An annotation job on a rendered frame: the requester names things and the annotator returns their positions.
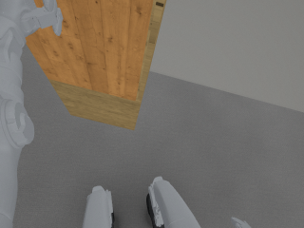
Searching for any robot left forearm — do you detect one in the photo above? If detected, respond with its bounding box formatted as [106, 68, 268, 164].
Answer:
[0, 16, 27, 106]

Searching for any cupboard door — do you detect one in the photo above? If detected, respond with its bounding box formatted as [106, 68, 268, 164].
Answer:
[26, 0, 154, 101]

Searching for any robot right hand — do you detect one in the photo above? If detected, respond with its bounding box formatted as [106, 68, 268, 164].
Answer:
[231, 217, 251, 228]

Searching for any robot left hand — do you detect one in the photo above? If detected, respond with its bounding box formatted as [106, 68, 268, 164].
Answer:
[0, 0, 64, 38]

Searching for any robot left upper arm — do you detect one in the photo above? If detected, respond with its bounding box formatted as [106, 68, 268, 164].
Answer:
[0, 99, 34, 228]

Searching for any right robot foot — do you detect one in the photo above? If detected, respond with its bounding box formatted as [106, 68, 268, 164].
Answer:
[146, 194, 165, 228]

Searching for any right robot thigh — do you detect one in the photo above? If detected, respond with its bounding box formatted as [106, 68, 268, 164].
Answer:
[148, 180, 200, 228]

